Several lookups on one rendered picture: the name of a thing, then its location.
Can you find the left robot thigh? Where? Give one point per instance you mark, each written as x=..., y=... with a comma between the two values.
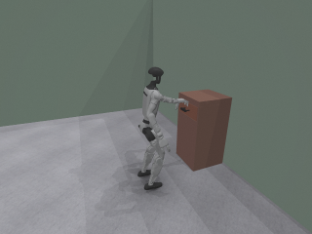
x=150, y=149

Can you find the right robot hand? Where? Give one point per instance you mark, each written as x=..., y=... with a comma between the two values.
x=162, y=143

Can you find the robot right upper arm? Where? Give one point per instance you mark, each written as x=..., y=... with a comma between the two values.
x=155, y=98

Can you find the right robot forearm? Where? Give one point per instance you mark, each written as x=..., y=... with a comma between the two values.
x=155, y=126

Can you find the handle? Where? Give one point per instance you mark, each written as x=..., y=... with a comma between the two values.
x=183, y=109

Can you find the robot left foot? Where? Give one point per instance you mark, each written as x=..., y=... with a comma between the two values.
x=147, y=173

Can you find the drawer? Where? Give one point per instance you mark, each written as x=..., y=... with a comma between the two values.
x=193, y=110

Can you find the cabinet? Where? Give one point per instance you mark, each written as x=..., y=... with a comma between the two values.
x=200, y=144

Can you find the left robot hand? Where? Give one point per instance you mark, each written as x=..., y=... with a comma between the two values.
x=181, y=100

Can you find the left robot forearm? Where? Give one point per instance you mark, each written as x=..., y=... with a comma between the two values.
x=170, y=100

